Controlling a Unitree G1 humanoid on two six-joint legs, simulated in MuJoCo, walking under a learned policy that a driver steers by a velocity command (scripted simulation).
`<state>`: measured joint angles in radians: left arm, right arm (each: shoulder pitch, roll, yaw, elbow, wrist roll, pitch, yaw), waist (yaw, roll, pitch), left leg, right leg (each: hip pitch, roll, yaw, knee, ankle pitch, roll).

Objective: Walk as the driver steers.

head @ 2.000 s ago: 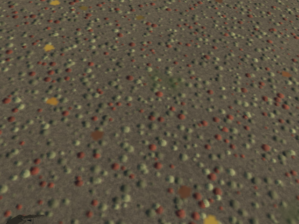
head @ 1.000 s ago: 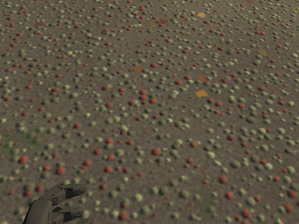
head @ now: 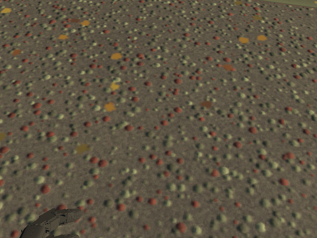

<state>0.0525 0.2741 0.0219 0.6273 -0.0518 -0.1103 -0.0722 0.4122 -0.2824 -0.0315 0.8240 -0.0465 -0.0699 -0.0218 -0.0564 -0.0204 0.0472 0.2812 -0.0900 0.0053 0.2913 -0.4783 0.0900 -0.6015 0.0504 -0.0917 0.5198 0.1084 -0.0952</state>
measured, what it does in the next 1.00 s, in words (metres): walks ahead, turning right: right foot, then left foot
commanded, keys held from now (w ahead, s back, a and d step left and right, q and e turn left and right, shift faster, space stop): w+e+shift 0.24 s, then e+shift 0.30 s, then q+shift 0.30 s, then w+q+shift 0.16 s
